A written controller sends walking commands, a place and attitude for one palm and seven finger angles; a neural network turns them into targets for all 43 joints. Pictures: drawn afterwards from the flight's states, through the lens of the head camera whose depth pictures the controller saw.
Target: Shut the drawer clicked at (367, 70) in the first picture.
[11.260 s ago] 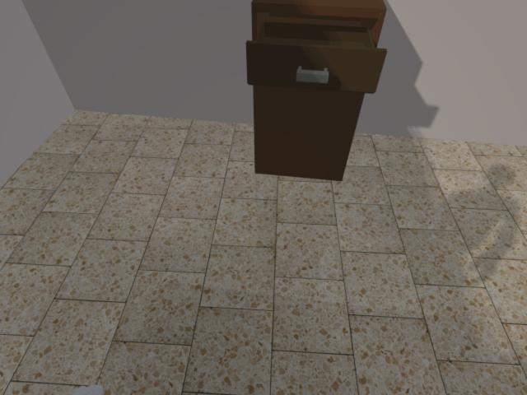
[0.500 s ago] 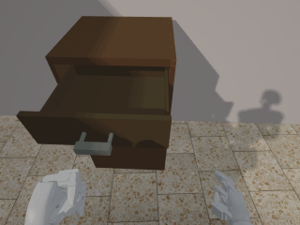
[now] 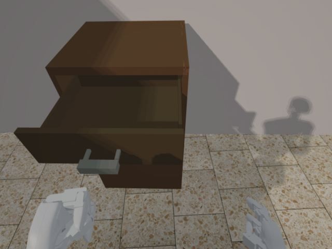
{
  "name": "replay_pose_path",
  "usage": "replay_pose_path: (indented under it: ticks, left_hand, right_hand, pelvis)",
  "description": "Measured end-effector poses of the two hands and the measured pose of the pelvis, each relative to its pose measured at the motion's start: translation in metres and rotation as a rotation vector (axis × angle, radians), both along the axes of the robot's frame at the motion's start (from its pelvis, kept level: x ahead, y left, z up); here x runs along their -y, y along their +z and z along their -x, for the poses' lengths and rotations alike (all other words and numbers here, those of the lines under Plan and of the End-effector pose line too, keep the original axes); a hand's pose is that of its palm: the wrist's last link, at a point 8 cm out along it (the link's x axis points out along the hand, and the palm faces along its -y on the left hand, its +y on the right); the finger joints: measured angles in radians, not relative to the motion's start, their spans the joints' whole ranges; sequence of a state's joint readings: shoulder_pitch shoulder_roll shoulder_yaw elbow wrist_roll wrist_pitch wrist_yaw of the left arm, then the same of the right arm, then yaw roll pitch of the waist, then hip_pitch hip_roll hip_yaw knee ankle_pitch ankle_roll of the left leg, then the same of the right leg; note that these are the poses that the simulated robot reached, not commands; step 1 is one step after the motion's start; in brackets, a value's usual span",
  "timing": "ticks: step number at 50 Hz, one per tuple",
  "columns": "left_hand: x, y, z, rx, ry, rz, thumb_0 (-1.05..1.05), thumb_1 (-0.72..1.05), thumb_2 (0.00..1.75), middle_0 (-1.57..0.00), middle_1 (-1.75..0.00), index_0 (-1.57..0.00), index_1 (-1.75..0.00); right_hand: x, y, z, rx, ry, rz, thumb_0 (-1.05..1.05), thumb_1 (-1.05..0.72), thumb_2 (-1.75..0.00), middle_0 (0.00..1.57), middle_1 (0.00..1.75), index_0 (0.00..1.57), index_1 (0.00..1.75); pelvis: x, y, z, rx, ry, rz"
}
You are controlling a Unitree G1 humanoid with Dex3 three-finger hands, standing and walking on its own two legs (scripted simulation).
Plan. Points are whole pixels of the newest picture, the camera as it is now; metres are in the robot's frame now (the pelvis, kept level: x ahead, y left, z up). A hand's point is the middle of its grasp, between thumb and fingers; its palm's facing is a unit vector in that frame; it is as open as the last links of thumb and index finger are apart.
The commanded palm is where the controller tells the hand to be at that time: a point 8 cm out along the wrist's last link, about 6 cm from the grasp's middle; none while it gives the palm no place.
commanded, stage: bring the fist close to the handle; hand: left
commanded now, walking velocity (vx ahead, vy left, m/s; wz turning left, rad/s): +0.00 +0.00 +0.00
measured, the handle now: (101, 159) +0.34 +0.21 +0.03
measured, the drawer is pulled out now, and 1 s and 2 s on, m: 0.27 0.27 0.26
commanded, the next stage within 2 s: push the drawer shut in 1.48 s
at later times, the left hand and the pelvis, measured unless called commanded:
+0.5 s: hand (96, 209) +0.18 +0.16 +0.08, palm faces +0.08 -0.99 -0.07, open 3.3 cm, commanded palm +0.15 +0.21 +0.09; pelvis +0.00 -0.03 +0.00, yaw +0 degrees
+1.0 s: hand (109, 197) +0.23 +0.16 +0.03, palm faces +0.03 -1.00 -0.04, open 3.3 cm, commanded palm +0.21 +0.21 +0.04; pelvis +0.00 -0.01 -0.02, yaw -1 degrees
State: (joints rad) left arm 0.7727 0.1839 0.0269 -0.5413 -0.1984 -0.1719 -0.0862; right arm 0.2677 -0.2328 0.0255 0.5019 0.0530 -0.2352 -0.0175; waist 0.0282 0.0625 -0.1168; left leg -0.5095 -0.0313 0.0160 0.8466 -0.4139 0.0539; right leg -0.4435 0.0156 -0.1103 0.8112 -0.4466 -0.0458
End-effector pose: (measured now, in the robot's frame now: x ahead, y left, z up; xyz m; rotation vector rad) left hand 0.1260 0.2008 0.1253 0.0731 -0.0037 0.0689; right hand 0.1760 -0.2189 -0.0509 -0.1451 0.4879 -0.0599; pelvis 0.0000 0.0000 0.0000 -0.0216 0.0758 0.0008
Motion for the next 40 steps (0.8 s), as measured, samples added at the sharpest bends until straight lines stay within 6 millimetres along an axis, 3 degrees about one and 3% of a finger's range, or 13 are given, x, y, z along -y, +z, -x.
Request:
replay_pose_path:
  ticks: [8, 26, 40]
  left_hand:
    - [0.002, -0.003, -0.004, -0.01, 0.006, -0.01, 0.02, 0.9, 0.9, -1.4, -1.6, -1.4, -1.6]
    - [-0.009, -0.038, -0.034, -0.053, 0.013, 0.005, 0.02, 0.9, 0.9, -1.4, -1.6, -1.4, -1.6]
    - [-0.014, -0.068, -0.058, -0.055, -0.012, 0.023, 0.02, 0.9, 0.9, -1.4, -1.6, -1.4, -1.6]
  right_hand:
    - [0.008, -0.002, -0.002, 0.001, -0.004, -0.015, 0.02, -0.91, -0.9, 0.2, 0.3, 0.2, 0.3]
    - [0.045, -0.015, 0.009, -0.092, -0.052, 0.046, 0.02, -0.91, -0.9, 0.2, 0.3, 0.2, 0.3]
    - [0.035, -0.031, 0.014, -0.155, -0.053, 0.065, 0.02, -0.91, -0.9, 0.2, 0.3, 0.2, 0.3]
  pelvis:
    - [0.012, 0.002, -0.001, 0.001, 0.001, -0.006]
    - [0.028, 0.0, -0.004, -0.044, 0.003, -0.015]
    - [0.017, -0.01, -0.002, -0.101, -0.003, -0.008]
